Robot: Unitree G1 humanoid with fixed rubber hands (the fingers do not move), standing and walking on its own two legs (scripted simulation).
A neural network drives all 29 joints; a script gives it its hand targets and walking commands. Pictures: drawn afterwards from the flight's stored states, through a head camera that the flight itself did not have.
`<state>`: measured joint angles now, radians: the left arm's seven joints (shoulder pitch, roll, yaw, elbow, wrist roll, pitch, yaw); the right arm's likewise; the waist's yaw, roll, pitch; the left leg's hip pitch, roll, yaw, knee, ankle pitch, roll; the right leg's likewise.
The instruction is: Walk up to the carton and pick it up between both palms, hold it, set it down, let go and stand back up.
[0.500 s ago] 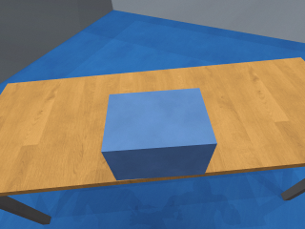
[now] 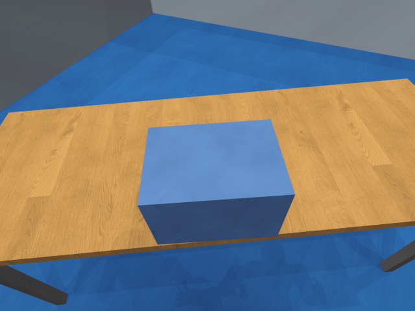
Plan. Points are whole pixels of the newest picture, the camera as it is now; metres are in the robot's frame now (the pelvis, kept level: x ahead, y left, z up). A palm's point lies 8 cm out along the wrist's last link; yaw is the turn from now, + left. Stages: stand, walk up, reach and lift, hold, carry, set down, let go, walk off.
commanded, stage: stand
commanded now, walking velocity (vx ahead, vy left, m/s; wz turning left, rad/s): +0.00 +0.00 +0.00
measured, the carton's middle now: (213, 182) +0.39 +0.02 -0.04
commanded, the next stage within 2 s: none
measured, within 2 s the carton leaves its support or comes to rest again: neither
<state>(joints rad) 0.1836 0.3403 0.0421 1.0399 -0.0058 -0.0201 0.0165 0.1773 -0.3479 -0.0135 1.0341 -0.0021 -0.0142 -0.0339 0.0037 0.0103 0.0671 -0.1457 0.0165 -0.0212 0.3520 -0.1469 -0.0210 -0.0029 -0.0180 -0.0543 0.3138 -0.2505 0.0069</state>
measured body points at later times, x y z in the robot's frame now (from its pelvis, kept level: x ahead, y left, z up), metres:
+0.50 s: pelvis +0.00 +0.01 +0.00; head +0.00 +0.00 +0.45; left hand +0.06 +0.31 -0.13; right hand +0.08 -0.30 -0.13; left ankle +0.03 +0.13 -0.75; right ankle -0.05 -0.12 -0.75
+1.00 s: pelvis +0.00 +0.01 +0.00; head +0.00 +0.01 +0.45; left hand +0.05 +0.32 -0.13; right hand +0.07 -0.29 -0.13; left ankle +0.03 +0.13 -0.75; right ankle -0.05 -0.12 -0.75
